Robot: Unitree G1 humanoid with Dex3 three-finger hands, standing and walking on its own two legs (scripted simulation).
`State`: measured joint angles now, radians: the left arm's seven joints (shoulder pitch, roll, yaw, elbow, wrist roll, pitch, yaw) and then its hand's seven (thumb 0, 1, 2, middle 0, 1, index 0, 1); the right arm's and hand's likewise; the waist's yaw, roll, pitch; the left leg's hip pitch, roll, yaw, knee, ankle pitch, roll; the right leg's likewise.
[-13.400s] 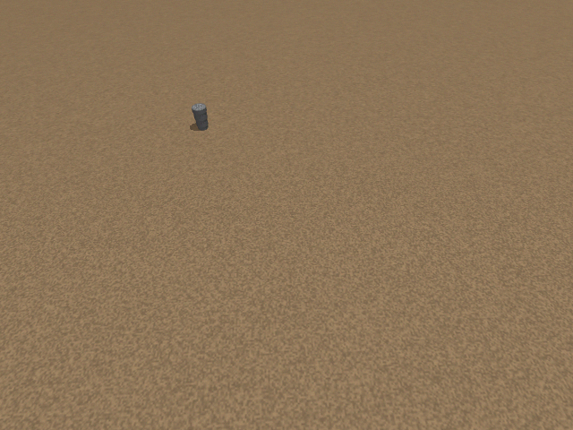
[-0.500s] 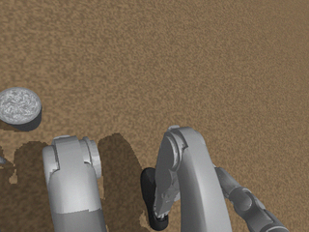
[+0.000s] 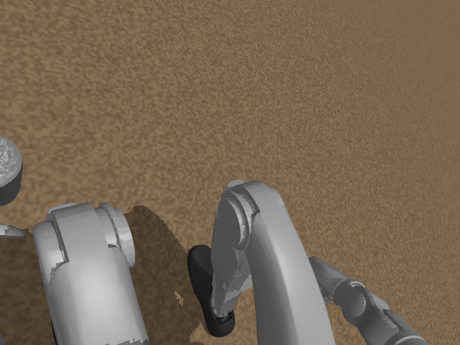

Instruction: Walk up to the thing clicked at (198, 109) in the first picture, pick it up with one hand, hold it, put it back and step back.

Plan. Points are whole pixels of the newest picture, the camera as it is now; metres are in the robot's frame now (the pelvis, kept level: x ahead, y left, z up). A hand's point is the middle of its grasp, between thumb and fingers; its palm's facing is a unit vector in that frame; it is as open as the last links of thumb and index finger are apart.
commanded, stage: rest palm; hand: left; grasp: from the side
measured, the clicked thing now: out of the picture +0.42 +0.28 -0.20
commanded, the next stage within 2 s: close in 0.08 s
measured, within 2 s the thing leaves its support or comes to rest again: leaves its support in 0.56 s
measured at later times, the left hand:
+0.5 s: hand out of the picture +0.41 +0.29 -0.17, palm faces +0.37 -0.93 +0.00, open 13.0 cm
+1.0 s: hand out of the picture +0.42 +0.29 -0.17, palm faces +0.42 -0.91 +0.00, open 11.8 cm
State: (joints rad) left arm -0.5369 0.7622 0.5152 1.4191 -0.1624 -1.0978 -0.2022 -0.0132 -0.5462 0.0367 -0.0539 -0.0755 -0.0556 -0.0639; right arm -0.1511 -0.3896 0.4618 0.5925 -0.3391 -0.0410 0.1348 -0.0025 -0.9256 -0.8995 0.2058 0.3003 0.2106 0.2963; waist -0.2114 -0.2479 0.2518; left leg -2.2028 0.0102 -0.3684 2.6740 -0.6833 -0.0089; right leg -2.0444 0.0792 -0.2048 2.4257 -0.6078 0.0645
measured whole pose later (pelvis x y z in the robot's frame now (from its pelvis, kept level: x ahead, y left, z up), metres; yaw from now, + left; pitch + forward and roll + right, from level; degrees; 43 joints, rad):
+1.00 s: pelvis +0.00 +0.00 +0.00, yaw -2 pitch +9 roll -19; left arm -0.61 0.85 0.54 1.47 -0.06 -1.16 0.05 0.09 -0.27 0.71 -0.70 -0.83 -0.49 -0.80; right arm -0.18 -0.37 0.53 0.56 -0.39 0.02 0.16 -0.01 -0.88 -0.89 0.20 0.30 0.21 0.30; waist -0.24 -0.30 0.33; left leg -2.19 0.02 -0.42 2.69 -0.71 -0.02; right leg -2.03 0.10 -0.24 2.40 -0.60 0.08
